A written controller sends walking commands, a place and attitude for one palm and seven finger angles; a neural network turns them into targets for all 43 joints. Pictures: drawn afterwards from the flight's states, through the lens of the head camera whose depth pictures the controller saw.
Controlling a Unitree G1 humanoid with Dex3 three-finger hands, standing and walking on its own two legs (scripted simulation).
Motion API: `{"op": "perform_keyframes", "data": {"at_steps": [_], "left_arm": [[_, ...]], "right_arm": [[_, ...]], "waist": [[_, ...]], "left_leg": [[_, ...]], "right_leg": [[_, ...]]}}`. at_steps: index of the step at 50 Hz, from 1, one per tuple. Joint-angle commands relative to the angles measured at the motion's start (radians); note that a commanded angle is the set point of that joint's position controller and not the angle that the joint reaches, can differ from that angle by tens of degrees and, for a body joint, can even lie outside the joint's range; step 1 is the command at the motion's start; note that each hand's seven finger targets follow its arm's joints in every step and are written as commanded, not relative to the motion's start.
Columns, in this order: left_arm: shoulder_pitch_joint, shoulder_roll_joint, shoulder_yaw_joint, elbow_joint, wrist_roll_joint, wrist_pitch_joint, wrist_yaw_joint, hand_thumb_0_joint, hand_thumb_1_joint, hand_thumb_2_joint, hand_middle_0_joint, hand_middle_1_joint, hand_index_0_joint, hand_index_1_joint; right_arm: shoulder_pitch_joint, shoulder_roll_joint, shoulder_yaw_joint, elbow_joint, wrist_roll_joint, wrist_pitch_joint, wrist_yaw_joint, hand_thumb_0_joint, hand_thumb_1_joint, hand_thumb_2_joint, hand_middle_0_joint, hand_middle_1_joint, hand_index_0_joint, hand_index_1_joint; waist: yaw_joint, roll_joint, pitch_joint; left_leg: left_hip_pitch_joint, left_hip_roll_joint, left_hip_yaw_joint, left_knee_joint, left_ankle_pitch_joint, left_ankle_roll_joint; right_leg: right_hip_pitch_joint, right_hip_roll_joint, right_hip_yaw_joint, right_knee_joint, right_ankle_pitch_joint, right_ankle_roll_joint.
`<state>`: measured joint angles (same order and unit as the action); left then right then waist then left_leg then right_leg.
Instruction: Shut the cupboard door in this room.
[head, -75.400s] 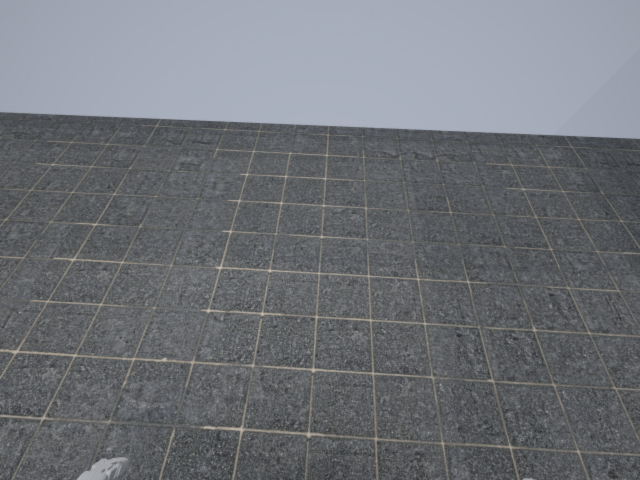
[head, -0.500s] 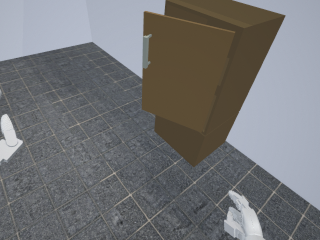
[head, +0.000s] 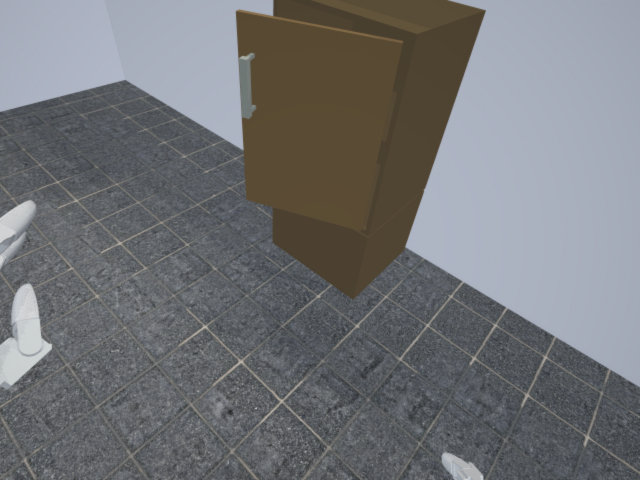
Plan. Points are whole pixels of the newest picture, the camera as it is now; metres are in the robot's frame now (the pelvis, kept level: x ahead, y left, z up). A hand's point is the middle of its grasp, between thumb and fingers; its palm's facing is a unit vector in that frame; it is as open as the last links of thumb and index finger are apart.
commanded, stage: stop stepping back and stand still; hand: left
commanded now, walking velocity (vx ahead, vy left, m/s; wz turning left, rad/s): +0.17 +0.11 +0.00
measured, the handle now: (249, 86) +1.07 +0.18 +0.04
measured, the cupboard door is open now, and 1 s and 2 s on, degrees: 23 23 23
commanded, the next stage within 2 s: let the arm hang, fingers relaxed in 0.88 s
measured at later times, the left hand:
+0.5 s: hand (0, 317) +0.22 +0.28 +0.18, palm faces +0.46 -0.76 -0.46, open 7.4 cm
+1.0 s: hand (3, 299) +0.25 +0.31 +0.17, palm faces +0.43 -0.78 -0.46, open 7.4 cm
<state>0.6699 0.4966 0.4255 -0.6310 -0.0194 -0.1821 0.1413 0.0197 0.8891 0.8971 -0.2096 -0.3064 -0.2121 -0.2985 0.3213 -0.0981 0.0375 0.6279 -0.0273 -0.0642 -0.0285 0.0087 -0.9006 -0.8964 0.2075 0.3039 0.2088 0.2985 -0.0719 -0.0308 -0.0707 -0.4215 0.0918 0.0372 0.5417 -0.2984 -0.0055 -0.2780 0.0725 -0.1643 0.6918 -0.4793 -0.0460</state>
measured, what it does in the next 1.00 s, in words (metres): steps on the spot: right foot, then left foot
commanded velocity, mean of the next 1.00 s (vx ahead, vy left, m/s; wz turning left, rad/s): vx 0.03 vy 0.02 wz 0.00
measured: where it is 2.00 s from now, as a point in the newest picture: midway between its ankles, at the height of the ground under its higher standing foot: outside the picture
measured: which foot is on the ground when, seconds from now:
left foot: down 0.00-0.02, up 0.04-0.38, down 0.40-1.00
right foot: up 0.00-0.02, down 0.04-1.00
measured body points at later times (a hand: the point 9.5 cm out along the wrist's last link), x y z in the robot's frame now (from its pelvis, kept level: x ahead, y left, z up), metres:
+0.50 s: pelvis +0.01 +0.02 -0.01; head +0.03 +0.05 +0.44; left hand +0.19 +0.32 +0.21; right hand +0.20 -0.22 -0.07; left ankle +0.04 +0.14 -0.74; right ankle -0.03 -0.07 -0.73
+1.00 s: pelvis +0.04 +0.04 +0.00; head +0.05 +0.05 +0.45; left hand +0.22 +0.34 +0.19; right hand +0.21 -0.20 -0.08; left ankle +0.04 +0.14 -0.74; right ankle +0.01 -0.08 -0.74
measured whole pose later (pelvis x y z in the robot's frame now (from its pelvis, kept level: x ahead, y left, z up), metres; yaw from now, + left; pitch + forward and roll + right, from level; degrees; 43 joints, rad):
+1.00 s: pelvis +0.04 +0.04 +0.00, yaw +2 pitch +2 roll -1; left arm 0.50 0.44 0.40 -0.47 -0.03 -0.21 0.16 0.02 0.89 0.90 -0.21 -0.31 -0.21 -0.30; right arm 0.20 -0.21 0.01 0.61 0.02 -0.09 -0.06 0.01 -0.90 -0.90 0.20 0.30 0.21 0.30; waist -0.02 -0.01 -0.02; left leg -0.29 0.04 0.12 0.54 -0.28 0.03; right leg -0.20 -0.01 -0.08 0.49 -0.32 0.00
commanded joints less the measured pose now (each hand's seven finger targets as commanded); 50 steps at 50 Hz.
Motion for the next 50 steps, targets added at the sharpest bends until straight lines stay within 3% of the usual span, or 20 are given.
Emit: {"op": "perform_keyframes", "data": {"at_steps": [1,3,4,5,7,11,14,17,19,21,22,24,28,32,34,37,41,48,49,50], "left_arm": [[-0.132,0.196,0.226,-0.107,-0.018,-0.027,0.045,0.0,0.9,0.9,-0.2,-0.3,-0.2,-0.3],[-0.215,0.293,0.321,-0.013,-0.033,-0.069,0.042,0.0,0.9,0.9,-0.2,-0.3,-0.2,-0.3],[-0.201,0.173,0.229,0.113,-0.022,-0.065,0.042,0.0,0.9,0.9,-0.2,-0.3,-0.2,-0.3],[-0.251,0.135,0.159,0.095,-0.016,-0.05,0.034,0.0,0.9,0.9,-0.2,-0.3,-0.2,-0.3],[-0.189,0.071,0.102,0.217,-0.02,-0.053,0.024,0.0,0.9,0.9,-0.2,-0.3,-0.2,-0.3],[-0.437,0.026,-0.041,0.182,-0.001,-0.061,0.035,0.0,0.9,0.9,-0.2,-0.3,-0.2,-0.3],[-0.462,0.07,-0.022,0.024,0.01,-0.073,0.05,0.0,0.9,0.9,-0.2,-0.3,-0.2,-0.3],[-0.365,0.159,0.095,-0.181,0.001,-0.095,0.066,0.0,0.9,0.9,-0.2,-0.3,-0.2,-0.3],[-0.282,0.181,0.161,-0.261,-0.014,-0.114,0.073,0.0,0.9,0.9,-0.2,-0.3,-0.2,-0.3],[-0.205,0.179,0.189,-0.266,-0.014,-0.125,0.081,0.0,0.9,0.9,-0.2,-0.3,-0.2,-0.3],[-0.193,0.176,0.197,-0.202,-0.013,-0.12,0.08,0.0,0.9,0.9,-0.2,-0.3,-0.2,-0.3],[-0.173,0.183,0.216,-0.15,-0.016,-0.103,0.061,0.0,0.9,0.9,-0.2,-0.3,-0.2,-0.3],[-0.049,0.093,0.171,0.023,-0.035,-0.074,0.039,0.0,0.9,0.9,-0.2,-0.3,-0.2,-0.3],[-0.025,0.062,0.122,0.081,-0.05,-0.042,0.03,0.0,0.9,0.9,-0.2,-0.3,-0.2,-0.3],[-0.079,0.084,0.112,0.045,-0.04,-0.042,0.036,0.0,0.9,0.9,-0.2,-0.3,-0.2,-0.3],[-0.191,0.107,0.1,-0.052,-0.024,-0.05,0.043,0.0,0.9,0.9,-0.2,-0.3,-0.2,-0.3],[-0.265,0.149,0.122,-0.16,-0.012,-0.068,0.056,0.0,0.9,0.9,-0.2,-0.3,-0.2,-0.3],[-0.093,0.096,0.145,-0.031,-0.031,-0.07,0.051,0.0,0.9,0.9,-0.2,-0.3,-0.2,-0.3],[-0.202,-0.076,-0.333,0.69,0.038,0.092,-0.098,0.0,0.9,0.9,-0.2,-0.3,-0.2,-0.3],[-0.227,-0.108,-0.321,0.721,0.039,0.173,-0.124,0.0,0.9,0.9,-0.2,-0.3,-0.2,-0.3]], "right_arm": [[-0.182,-0.184,-0.083,-0.123,0.023,-0.01,-0.037,0.0,-0.9,-0.9,0.2,0.3,0.2,0.3],[-0.166,-0.211,-0.081,-0.085,0.0,-0.044,-0.038,0.0,-0.9,-0.9,0.2,0.3,0.2,0.3],[-0.145,-0.188,-0.083,-0.09,0.022,-0.048,-0.043,0.0,-0.9,-0.9,0.2,0.3,0.2,0.3],[-0.167,-0.227,-0.107,-0.1,0.035,-0.039,-0.048,0.0,-0.9,-0.9,0.2,0.3,0.2,0.3],[-0.183,-0.219,-0.081,-0.085,0.027,-0.03,-0.062,0.0,-0.9,-0.9,0.2,0.3,0.2,0.3],[-0.198,-0.226,-0.073,-0.093,0.03,-0.056,-0.076,0.0,-0.9,-0.9,0.2,0.3,0.2,0.3],[-0.215,-0.23,-0.085,-0.114,0.022,-0.09,-0.083,0.0,-0.9,-0.9,0.2,0.3,0.2,0.3],[-0.21,-0.219,-0.089,-0.139,0.015,-0.104,-0.079,0.0,-0.9,-0.9,0.2,0.3,0.2,0.3],[-0.176,-0.232,-0.098,-0.156,0.018,-0.103,-0.08,0.0,-0.9,-0.9,0.2,0.3,0.2,0.3],[-0.163,-0.245,-0.103,-0.17,0.022,-0.088,-0.066,0.0,-0.9,-0.9,0.2,0.3,0.2,0.3],[-0.163,-0.226,-0.096,-0.166,0.023,-0.086,-0.054,0.0,-0.9,-0.9,0.2,0.3,0.2,0.3],[-0.173,-0.216,-0.086,-0.149,0.014,-0.086,-0.049,0.0,-0.9,-0.9,0.2,0.3,0.2,0.3],[-0.15,-0.231,-0.082,-0.153,0.046,-0.073,-0.038,0.0,-0.9,-0.9,0.2,0.3,0.2,0.3],[-0.145,-0.225,-0.083,-0.155,0.055,-0.043,-0.03,0.0,-0.9,-0.9,0.2,0.3,0.2,0.3],[-0.155,-0.214,-0.074,-0.15,0.051,-0.035,-0.035,0.0,-0.9,-0.9,0.2,0.3,0.2,0.3],[-0.178,-0.21,-0.067,-0.156,0.044,-0.043,-0.056,0.0,-0.9,-0.9,0.2,0.3,0.2,0.3],[-0.188,-0.206,-0.061,-0.158,0.038,-0.057,-0.072,0.0,-0.9,-0.9,0.2,0.3,0.2,0.3],[-0.172,-0.212,-0.07,-0.168,0.044,-0.044,-0.053,0.0,-0.9,-0.9,0.2,0.3,0.2,0.3],[-0.28,-0.407,-0.101,0.004,0.055,-0.099,0.038,0.0,-0.9,-0.9,0.2,0.3,0.2,0.3],[-0.199,-0.367,-0.118,0.026,0.043,-0.057,0.036,0.0,-0.9,-0.9,0.2,0.3,0.2,0.3]], "waist": [[0.07,-0.174,0.036],[0.029,-0.152,0.081],[0.029,-0.145,-0.013],[0.038,-0.094,0.061],[0.058,0.037,0.141],[0.059,-0.136,0.155],[0.09,-0.186,0.131],[0.099,-0.042,0.052],[0.074,0.146,-0.056],[0.083,0.387,-0.15],[0.08,0.35,-0.119],[0.071,0.357,-0.07],[0.056,0.141,-0.029],[0.042,-0.103,-0.016],[0.042,-0.131,-0.051],[0.053,-0.023,-0.093],[0.064,0.151,-0.104],[0.061,0.127,-0.052],[0.046,0.117,0.048],[0.051,0.105,-0.027]], "left_leg": [[-0.484,-0.072,-0.016,0.514,-0.183,-0.001],[-0.452,-0.029,-0.03,0.697,-0.049,-0.031],[-0.429,-0.017,-0.054,0.694,-0.03,-0.025],[-0.405,-0.011,-0.065,0.676,0.024,-0.021],[-0.366,-0.004,-0.03,0.602,0.078,-0.019],[-0.209,-0.032,0.066,0.385,0.099,0.0],[-0.05,-0.061,0.118,0.197,0.077,0.02],[0.109,-0.079,0.126,-0.003,0.088,0.031],[0.3,-0.052,0.06,-0.126,0.19,0.044],[0.515,0.171,-0.224,-0.096,0.613,0.148],[0.5,0.193,-0.247,-0.111,0.724,0.168],[0.343,0.19,-0.194,-0.153,0.557,0.134],[0.117,0.109,-0.051,-0.107,0.272,0.059],[0.069,0.007,0.001,0.008,0.119,0.009],[0.106,-0.008,0.011,0.017,0.156,0.009],[0.193,0.004,0.009,-0.047,0.336,0.023],[0.261,0.042,-0.023,-0.062,0.505,0.035],[0.147,0.031,-0.028,-0.094,0.326,0.017],[0.116,0.036,-0.009,0.031,0.463,0.019],[0.18,0.049,-0.011,-0.001,0.474,0.012]], "right_leg": [[0.274,-0.419,0.619,-0.525,-0.145,-0.162],[0.135,-0.456,0.59,-0.517,0.181,-0.21],[0.174,-0.433,0.576,-0.506,-0.066,-0.186],[0.075,-0.394,0.592,-0.507,-0.153,-0.146],[0.028,-0.358,0.439,-0.491,0.007,-0.132],[0.029,-0.297,0.236,-0.473,0.119,-0.039],[0.051,-0.296,0.235,-0.448,0.243,-0.041],[0.104,-0.311,0.244,-0.347,0.407,-0.076],[0.101,-0.247,0.189,-0.118,0.519,-0.029],[-0.113,-0.102,0.104,0.101,0.134,0.045],[-0.154,-0.071,0.115,0.092,-0.013,0.048],[-0.068,-0.091,0.113,0.009,-0.02,0.044],[0.16,-0.085,0.108,-0.256,0.31,0.054],[0.126,-0.228,0.304,-0.306,0.477,-0.007],[0.142,-0.265,0.31,-0.292,0.633,-0.018],[0.165,-0.211,0.231,-0.211,0.752,0.021],[0.144,-0.152,0.172,-0.181,0.654,0.042],[0.169,-0.143,0.183,-0.243,0.528,0.029],[0.031,-0.217,0.123,-0.148,0.631,0.027],[0.015,-0.206,0.182,-0.195,0.57,0.024]]}}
